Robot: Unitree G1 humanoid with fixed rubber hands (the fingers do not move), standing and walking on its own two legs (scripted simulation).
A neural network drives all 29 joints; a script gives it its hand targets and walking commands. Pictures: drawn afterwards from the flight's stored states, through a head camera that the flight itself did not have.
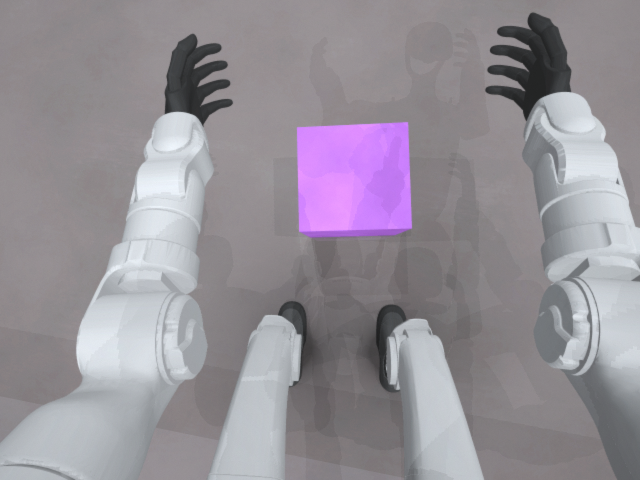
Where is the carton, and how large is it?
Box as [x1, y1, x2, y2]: [297, 122, 411, 237]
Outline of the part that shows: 407,122 297,127 299,231 311,237 389,235 396,234 411,228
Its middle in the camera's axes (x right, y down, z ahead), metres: +0.07 -0.10 +0.85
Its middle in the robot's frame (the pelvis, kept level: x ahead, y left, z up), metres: +0.49 -0.01 -0.52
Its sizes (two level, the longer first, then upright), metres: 0.210 0.200 0.250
